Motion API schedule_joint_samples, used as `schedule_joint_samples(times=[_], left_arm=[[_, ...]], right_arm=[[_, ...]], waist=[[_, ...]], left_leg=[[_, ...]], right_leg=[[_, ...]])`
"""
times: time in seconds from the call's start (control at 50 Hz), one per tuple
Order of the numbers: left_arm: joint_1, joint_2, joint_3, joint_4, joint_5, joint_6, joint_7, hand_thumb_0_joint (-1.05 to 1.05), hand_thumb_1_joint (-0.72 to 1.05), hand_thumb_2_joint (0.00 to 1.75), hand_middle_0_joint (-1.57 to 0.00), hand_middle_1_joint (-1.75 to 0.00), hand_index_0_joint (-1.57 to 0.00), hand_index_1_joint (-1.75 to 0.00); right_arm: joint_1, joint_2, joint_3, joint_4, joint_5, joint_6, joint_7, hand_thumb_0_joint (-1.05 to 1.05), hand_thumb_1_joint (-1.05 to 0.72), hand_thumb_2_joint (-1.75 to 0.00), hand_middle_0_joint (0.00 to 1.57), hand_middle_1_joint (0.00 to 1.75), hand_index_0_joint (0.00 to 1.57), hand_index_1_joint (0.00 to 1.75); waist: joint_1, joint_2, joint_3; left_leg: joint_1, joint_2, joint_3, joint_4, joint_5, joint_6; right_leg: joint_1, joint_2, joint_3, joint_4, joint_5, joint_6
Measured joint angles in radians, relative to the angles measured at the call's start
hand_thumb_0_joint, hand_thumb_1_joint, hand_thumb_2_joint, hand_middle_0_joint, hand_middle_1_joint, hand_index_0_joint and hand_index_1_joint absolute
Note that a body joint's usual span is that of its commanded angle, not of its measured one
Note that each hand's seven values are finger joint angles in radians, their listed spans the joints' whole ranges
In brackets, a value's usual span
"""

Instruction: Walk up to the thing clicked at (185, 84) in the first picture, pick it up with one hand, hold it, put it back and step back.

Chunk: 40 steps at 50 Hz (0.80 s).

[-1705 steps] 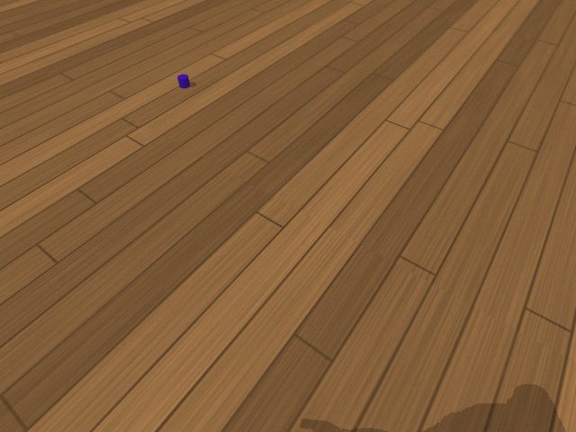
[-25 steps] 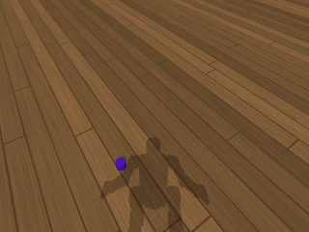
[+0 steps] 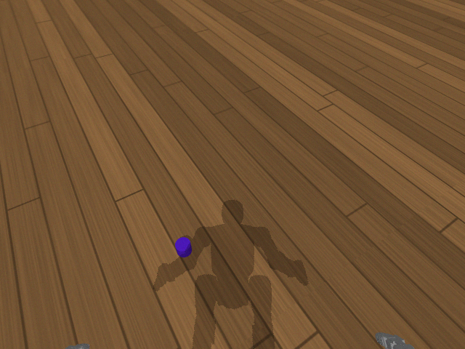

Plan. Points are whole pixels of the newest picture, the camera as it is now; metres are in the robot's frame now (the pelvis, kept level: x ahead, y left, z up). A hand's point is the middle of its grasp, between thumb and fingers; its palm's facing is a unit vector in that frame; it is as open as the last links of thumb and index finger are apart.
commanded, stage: walk up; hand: left
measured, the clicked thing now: (183, 247) +0.64 +0.23 -0.74
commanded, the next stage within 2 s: stand in 0.16 s
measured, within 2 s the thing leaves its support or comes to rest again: neither
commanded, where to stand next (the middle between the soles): +0.24 +0.00 m, yaw -2 degrees
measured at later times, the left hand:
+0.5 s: hand out of the picture +0.07 +0.25 -0.15, palm faces -0.03 -0.94 -0.34, open 7.4 cm
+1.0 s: hand out of the picture +0.04 +0.25 -0.15, palm faces -0.04 -0.94 -0.35, open 7.4 cm
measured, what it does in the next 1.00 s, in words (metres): stands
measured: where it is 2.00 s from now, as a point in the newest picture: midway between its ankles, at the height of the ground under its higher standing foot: outside the picture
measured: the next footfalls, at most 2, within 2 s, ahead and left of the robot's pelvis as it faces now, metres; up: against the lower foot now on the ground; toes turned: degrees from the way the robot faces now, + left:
left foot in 1.42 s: +0.20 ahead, +0.16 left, +0.00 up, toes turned +2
right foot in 1.82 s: +0.27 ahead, -0.10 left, +0.00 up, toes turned -2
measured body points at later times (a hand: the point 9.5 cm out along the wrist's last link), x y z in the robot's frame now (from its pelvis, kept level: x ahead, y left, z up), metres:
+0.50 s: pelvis -0.02 +0.00 +0.01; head -0.01 +0.00 +0.46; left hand +0.07 +0.30 -0.12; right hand +0.07 -0.30 -0.12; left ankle -0.01 +0.12 -0.74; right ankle -0.03 -0.13 -0.74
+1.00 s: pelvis -0.03 -0.01 +0.01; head -0.01 -0.01 +0.46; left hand +0.04 +0.29 -0.12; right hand +0.03 -0.31 -0.13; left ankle -0.01 +0.12 -0.74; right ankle -0.03 -0.13 -0.74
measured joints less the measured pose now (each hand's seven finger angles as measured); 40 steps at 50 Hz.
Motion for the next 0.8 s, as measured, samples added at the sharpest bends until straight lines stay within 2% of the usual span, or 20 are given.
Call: schedule_joint_samples(times=[0.18, 0.38, 0.8], left_arm=[[-0.004, 0.000, 0.001, 0.011, 0.003, 0.003, 0.004, 0.01, 0.90, 0.90, -0.20, -0.30, -0.20, -0.30], [-0.028, -0.012, -0.020, 0.051, 0.003, 0.008, 0.001, 0.01, 0.90, 0.90, -0.20, -0.30, -0.20, -0.30], [0.014, -0.004, -0.025, 0.077, 0.006, 0.010, -0.007, 0.01, 0.90, 0.90, -0.20, -0.30, -0.20, -0.30]], right_arm=[[-0.016, 0.003, 0.003, 0.020, -0.002, 0.010, 0.002, 0.00, -0.90, -0.90, 0.20, 0.30, 0.20, 0.30], [-0.030, 0.002, 0.013, 0.066, 0.004, 0.013, -0.001, 0.00, -0.90, -0.90, 0.20, 0.30, 0.20, 0.30], [0.034, -0.008, 0.013, 0.115, -0.003, 0.012, 0.008, 0.00, -0.90, -0.90, 0.20, 0.30, 0.20, 0.30]], waist=[[0.002, -0.002, 0.005], [-0.008, -0.006, 0.023], [-0.016, 0.003, 0.002]], left_leg=[[0.020, 0.004, 0.000, -0.017, 0.006, -0.003], [0.054, 0.001, 0.007, -0.123, 0.079, -0.004], [0.038, 0.005, 0.008, -0.159, 0.124, -0.012]], right_leg=[[0.021, 0.003, 0.000, -0.020, 0.009, -0.001], [0.044, -0.003, 0.007, -0.107, 0.074, 0.003], [0.013, 0.001, 0.008, -0.113, 0.104, -0.004]])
